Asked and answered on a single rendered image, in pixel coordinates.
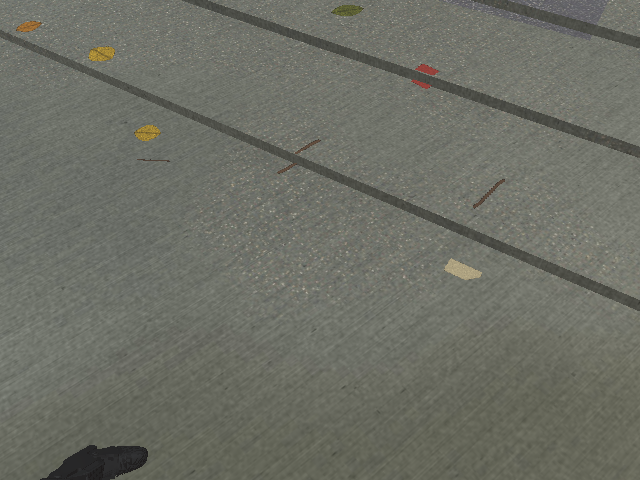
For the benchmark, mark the left robot hand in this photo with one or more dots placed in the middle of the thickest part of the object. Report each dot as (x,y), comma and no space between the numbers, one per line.
(91,463)

